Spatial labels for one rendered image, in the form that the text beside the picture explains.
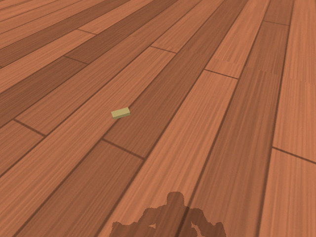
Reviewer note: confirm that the small box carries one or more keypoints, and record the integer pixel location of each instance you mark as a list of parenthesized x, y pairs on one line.
[(120, 113)]

